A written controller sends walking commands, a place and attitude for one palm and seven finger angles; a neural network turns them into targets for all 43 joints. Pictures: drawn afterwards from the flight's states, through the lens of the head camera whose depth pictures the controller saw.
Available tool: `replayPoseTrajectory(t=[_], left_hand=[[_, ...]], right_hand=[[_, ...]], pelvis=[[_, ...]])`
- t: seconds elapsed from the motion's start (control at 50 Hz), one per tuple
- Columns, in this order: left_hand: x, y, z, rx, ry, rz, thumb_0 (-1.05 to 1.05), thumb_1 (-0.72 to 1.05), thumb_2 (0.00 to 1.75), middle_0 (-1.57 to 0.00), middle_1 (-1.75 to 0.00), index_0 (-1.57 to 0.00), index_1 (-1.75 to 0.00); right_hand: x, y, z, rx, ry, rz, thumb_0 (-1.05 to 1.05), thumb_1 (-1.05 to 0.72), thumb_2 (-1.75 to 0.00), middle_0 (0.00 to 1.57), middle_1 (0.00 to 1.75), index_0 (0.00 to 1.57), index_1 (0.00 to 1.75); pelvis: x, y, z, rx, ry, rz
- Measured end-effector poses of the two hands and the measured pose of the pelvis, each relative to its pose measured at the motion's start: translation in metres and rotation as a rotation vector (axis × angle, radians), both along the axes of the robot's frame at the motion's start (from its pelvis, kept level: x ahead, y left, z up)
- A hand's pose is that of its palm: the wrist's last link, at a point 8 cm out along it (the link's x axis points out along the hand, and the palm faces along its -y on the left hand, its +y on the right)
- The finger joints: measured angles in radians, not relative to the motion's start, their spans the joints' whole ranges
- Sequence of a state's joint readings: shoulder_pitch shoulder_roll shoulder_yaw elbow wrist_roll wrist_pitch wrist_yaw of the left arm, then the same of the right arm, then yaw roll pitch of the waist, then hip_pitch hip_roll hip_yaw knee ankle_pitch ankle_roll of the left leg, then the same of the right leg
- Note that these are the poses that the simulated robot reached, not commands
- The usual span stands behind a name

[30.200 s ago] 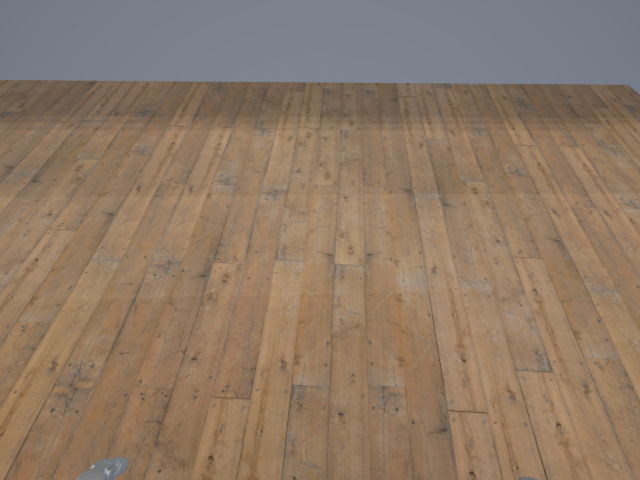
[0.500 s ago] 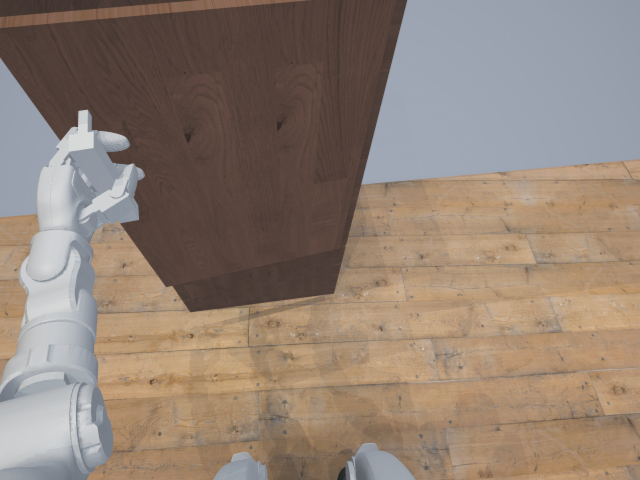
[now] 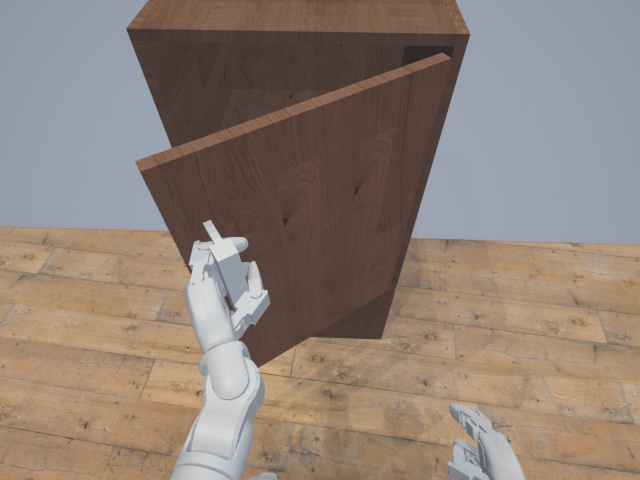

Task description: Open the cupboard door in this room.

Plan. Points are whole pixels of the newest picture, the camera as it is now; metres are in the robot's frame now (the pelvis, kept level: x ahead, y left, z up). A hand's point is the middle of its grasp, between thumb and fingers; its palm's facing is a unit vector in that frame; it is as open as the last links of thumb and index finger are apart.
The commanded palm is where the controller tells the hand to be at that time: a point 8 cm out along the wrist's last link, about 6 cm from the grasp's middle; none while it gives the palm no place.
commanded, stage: pull the door open along its arc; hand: left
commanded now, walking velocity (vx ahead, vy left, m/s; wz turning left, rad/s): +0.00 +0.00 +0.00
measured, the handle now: (227, 270) +0.36 +0.15 +0.05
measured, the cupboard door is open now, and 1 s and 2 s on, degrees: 35 43 46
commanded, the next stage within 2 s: open thumb and fingers to let go in 0.10 s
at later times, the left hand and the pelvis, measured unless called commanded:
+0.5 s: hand (292, 324) +0.29 +0.06 +0.06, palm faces +0.43 -0.90 -0.03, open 8.0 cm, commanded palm +0.24 +0.10 +0.05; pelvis -0.01 -0.04 +0.00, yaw +2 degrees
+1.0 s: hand (284, 320) +0.29 +0.07 +0.06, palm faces +0.39 -0.92 -0.01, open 14.3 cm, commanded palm +0.25 +0.10 +0.05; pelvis -0.01 -0.02 +0.00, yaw +1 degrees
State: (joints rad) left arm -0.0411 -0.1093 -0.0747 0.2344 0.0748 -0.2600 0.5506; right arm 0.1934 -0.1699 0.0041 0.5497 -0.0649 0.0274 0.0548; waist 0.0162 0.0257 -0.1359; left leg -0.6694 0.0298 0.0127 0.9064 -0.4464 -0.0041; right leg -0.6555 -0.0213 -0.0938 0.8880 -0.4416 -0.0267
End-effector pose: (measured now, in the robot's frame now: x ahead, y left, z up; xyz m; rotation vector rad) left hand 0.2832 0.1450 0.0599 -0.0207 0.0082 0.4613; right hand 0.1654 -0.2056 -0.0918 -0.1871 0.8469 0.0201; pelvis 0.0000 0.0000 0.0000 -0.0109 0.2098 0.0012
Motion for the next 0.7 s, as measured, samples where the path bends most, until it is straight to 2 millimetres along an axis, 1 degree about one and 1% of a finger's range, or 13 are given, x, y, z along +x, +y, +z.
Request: replayPoseTrajectory(t=[0.12, 0.2, 0.26, 0.34, 0.4, 0.5, 0.7], left_hand=[[-0.032, -0.029, 0.002, 0.017, 0.024, -0.064, 0.00, 0.65, 0.70, -0.34, -1.35, -0.36, -1.35], [-0.045, -0.046, 0.003, 0.041, 0.031, -0.120, 0.00, 0.65, 0.70, -0.35, -1.34, -0.36, -1.35], [-0.047, -0.050, 0.002, 0.046, 0.026, -0.097, 0.00, 0.63, 0.72, -0.37, -1.34, -0.37, -1.35], [-0.041, -0.048, 0.001, 0.041, 0.031, -0.045, 0.00, 0.60, 0.74, -0.38, -1.34, -0.38, -1.34], [-0.039, -0.047, 0.002, 0.036, 0.035, -0.022, 0.00, 0.54, 0.73, -0.38, -1.32, -0.39, -1.33], [-0.039, -0.047, 0.002, 0.038, 0.036, -0.017, 0.00, 0.35, 0.66, -0.36, -1.30, -0.39, -1.30], [-0.039, -0.047, 0.001, 0.035, 0.025, -0.037, 0.00, -0.23, 0.42, -0.33, -1.22, -0.35, -1.23]], right_hand=[[0.003, -0.007, 0.007, 0.002, -0.038, 0.002, 0.01, -0.91, -0.90, 0.20, 0.30, 0.20, 0.30], [0.003, -0.016, 0.008, -0.004, -0.061, -0.006, 0.01, -0.91, -0.90, 0.20, 0.30, 0.20, 0.30], [0.003, -0.023, 0.005, -0.021, -0.060, -0.002, 0.01, -0.91, -0.90, 0.20, 0.30, 0.20, 0.30], [0.002, -0.031, -0.001, -0.034, -0.041, 0.001, 0.01, -0.91, -0.90, 0.20, 0.30, 0.20, 0.30], [-0.001, -0.035, -0.003, -0.033, -0.034, -0.004, 0.01, -0.91, -0.90, 0.20, 0.30, 0.20, 0.30], [-0.007, -0.041, -0.005, -0.030, -0.022, -0.017, 0.01, -0.91, -0.90, 0.20, 0.30, 0.20, 0.30], [-0.017, -0.046, -0.009, -0.043, 0.006, -0.039, 0.01, -0.91, -0.90, 0.20, 0.30, 0.20, 0.30]], pelvis=[[0.000, -0.011, 0.002, 0.006, -0.036, 0.008], [-0.001, -0.018, 0.002, 0.010, -0.051, 0.012], [-0.004, -0.024, 0.000, 0.013, -0.056, 0.019], [-0.008, -0.030, -0.001, 0.020, -0.051, 0.023], [-0.008, -0.034, -0.001, 0.025, -0.047, 0.024], [-0.008, -0.038, 0.000, 0.030, -0.042, 0.024], [-0.007, -0.035, 0.000, 0.031, -0.038, 0.020]])
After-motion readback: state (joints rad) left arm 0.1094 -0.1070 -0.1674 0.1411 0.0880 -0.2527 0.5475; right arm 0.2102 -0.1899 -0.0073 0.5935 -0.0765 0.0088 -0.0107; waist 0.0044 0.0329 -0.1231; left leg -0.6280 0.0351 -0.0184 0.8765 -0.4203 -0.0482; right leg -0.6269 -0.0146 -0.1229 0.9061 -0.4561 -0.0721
